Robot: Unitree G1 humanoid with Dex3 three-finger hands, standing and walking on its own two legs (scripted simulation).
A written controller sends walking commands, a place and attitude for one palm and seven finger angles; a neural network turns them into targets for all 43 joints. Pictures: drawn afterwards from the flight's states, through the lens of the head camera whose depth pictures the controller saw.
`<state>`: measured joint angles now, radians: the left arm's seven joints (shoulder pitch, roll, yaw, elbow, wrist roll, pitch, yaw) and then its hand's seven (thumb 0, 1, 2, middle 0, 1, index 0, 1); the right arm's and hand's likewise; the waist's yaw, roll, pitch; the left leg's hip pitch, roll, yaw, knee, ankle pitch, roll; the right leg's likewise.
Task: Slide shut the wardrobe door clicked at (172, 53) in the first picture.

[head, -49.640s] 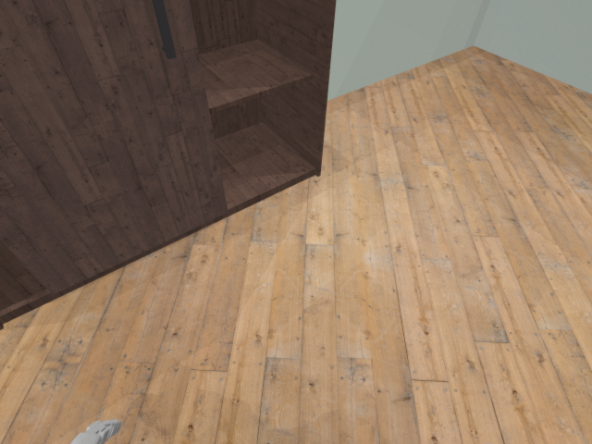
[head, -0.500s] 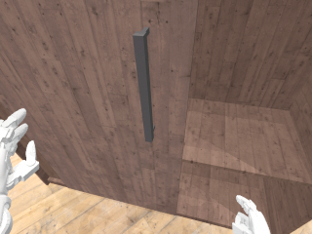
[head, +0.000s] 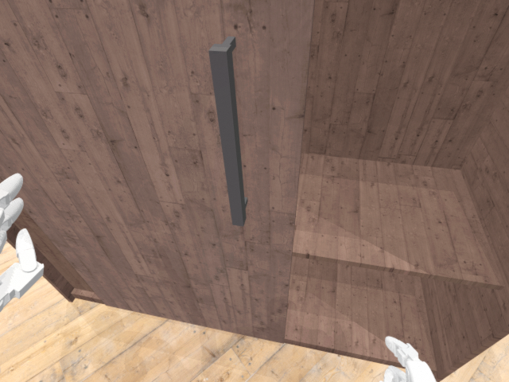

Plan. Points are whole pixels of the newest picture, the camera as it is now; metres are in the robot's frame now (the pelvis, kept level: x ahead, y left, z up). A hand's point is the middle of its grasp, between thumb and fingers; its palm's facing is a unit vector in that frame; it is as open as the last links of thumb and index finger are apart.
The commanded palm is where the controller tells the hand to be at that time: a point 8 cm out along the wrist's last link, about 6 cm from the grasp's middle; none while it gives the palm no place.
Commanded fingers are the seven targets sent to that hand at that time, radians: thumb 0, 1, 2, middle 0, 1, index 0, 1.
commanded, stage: step back with the hand held close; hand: left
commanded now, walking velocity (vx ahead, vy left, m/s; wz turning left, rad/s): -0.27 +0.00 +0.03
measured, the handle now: (235, 147) +0.42 +0.08 +0.18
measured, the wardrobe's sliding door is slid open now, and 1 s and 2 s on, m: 0.53 0.53 0.53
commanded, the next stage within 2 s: stop stepping back and stand still in 1.00 s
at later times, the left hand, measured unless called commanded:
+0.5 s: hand out of the picture +0.15 +0.36 +0.16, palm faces +0.45 -0.81 -0.39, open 7.4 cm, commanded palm +0.09 +0.38 +0.18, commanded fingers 0.00 0.90 0.90 -0.20 -0.30 -0.20 -0.30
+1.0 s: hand out of the picture +0.05 +0.43 +0.19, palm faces +0.40 -0.89 -0.24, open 7.4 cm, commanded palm -0.02 +0.47 +0.18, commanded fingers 0.00 0.90 0.90 -0.20 -0.30 -0.20 -0.30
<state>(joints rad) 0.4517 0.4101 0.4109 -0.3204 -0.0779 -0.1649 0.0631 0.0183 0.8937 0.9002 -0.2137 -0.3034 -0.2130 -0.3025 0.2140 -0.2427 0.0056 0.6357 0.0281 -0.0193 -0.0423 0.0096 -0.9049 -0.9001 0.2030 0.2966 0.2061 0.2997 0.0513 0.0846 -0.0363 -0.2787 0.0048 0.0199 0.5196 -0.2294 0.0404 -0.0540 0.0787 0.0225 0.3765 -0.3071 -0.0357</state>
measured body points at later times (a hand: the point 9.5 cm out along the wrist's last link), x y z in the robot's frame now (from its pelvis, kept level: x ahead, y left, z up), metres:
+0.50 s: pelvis -0.06 +0.08 -0.01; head -0.07 +0.11 +0.44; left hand +0.12 +0.40 +0.18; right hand +0.10 -0.16 -0.07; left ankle +0.03 +0.10 -0.74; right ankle -0.07 -0.09 -0.72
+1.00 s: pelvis -0.18 +0.18 -0.04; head -0.17 +0.27 +0.40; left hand +0.03 +0.48 +0.20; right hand -0.06 -0.05 -0.10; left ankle -0.08 +0.22 -0.74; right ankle -0.19 +0.01 -0.65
